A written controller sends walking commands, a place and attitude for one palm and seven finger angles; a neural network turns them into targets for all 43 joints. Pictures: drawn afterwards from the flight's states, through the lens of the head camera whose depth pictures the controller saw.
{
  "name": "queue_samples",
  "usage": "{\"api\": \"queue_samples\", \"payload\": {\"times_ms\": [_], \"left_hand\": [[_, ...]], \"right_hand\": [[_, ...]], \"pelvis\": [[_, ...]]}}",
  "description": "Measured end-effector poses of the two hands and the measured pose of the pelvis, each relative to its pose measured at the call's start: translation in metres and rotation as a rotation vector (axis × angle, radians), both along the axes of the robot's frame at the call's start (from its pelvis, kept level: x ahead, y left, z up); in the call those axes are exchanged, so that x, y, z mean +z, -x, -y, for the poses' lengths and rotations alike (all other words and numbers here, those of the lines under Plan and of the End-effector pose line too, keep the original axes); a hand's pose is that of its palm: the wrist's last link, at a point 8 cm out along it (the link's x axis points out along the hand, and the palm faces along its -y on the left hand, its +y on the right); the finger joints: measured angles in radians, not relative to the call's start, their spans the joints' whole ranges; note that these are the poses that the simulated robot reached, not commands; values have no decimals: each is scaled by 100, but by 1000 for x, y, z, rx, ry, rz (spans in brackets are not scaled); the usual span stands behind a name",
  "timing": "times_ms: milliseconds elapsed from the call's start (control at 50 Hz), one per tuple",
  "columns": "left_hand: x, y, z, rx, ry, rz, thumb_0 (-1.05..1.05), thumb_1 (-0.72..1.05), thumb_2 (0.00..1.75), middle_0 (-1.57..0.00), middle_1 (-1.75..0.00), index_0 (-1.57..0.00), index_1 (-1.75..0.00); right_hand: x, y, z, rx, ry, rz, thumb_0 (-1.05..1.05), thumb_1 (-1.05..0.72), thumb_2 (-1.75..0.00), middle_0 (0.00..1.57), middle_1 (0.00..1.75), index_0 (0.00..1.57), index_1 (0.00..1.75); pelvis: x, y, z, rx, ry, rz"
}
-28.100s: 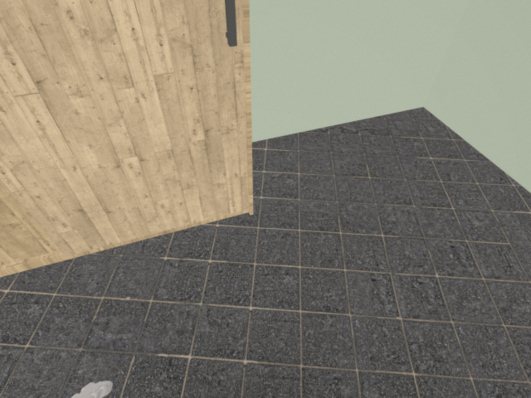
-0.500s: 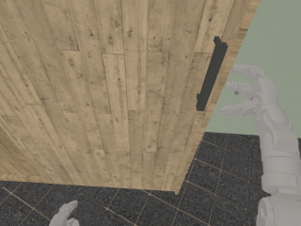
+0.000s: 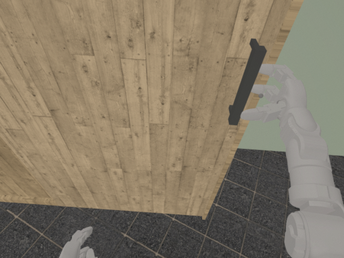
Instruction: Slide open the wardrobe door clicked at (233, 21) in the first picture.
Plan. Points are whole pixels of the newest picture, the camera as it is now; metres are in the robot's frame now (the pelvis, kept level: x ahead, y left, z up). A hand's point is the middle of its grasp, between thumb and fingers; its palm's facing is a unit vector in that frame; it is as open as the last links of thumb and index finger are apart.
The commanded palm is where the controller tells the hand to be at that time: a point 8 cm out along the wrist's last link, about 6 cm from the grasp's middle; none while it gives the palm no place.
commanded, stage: feel for the door with the fingertips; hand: right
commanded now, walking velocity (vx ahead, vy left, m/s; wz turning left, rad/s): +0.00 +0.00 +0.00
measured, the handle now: (242, 85) +0.48 -0.11 +0.19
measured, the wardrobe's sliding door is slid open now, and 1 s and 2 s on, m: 0.00 0.00 0.00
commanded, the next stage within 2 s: slide the fingers in behind the handle in 0.08 s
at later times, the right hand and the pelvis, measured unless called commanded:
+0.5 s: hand (259, 96) +0.43 -0.14 +0.20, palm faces +0.00 +1.00 +0.00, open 13.9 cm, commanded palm +0.40 -0.19 +0.20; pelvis +0.00 +0.00 +0.00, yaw +0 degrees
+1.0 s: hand (254, 98) +0.43 -0.13 +0.19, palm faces -0.02 +1.00 +0.02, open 14.0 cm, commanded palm +0.40 -0.18 +0.20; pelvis +0.01 +0.00 +0.00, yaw +0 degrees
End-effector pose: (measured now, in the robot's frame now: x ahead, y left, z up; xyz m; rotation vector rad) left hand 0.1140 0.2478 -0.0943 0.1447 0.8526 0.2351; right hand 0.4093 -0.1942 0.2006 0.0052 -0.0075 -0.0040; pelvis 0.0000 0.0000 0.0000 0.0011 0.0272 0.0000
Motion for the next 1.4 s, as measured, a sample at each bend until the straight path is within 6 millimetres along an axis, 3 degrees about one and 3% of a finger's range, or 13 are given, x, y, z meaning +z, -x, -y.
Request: {"api": "queue_samples", "payload": {"times_ms": [200, 360, 900, 1120, 1400], "left_hand": [[-8, 22, -12, 26, -14, -71, 1, 90, 90, -20, -30, -20, -30], [-8, 28, -16, 35, -15, -71, 1, 90, 90, -20, -30, -20, -30], [2, -8, -2, -2, 1, 10, 1, 90, 90, -20, -30, -20, -30], [3, -19, 3, -13, 11, 21, 1, 90, 90, -20, -30, -20, -30], [0, -14, 4, -13, 21, 1, 1, 90, 90, -20, -30, -20, -30]], "right_hand": [[-1, -6, 2, -4, 8, 1, -1, 50, -30, 35, 124, 34, 123], [-1, -5, 2, -5, 0, 3, -1, 50, -30, 34, 123, 33, 123], [-7, -1, -8, 12, -3, 6, -1, 50, -30, 30, 120, 30, 120], [-6, 4, -22, 30, -6, 20, -1, 50, -30, 30, 120, 30, 120], [-2, 1, -41, 24, -13, 9, -1, 50, -30, 30, 120, 30, 120]], "pelvis": [[-1, -1, -3, -5, -1, -6], [-1, 1, -5, -3, 0, -7], [0, -6, 0, 4, -1, -4], [-1, -10, 2, 4, -1, 0], [0, -6, -1, 6, 2, 0]]}}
